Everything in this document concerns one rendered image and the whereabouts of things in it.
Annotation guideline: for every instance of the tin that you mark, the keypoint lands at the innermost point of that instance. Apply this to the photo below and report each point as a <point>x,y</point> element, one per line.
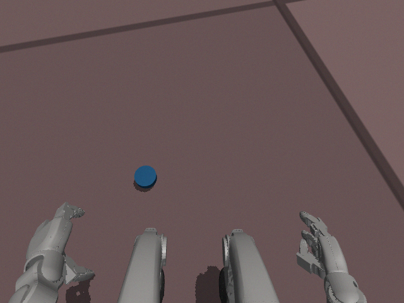
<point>145,176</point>

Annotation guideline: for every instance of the right robot hand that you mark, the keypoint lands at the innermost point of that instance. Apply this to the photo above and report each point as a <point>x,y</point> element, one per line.
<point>327,255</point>

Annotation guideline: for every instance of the left robot arm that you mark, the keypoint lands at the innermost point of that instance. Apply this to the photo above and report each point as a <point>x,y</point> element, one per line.
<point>43,276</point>

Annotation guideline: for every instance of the left robot hand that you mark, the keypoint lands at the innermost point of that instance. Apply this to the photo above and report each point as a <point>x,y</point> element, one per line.
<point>53,235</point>

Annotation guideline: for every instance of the right robot arm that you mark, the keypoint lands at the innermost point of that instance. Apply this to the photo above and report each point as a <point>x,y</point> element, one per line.
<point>342,288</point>

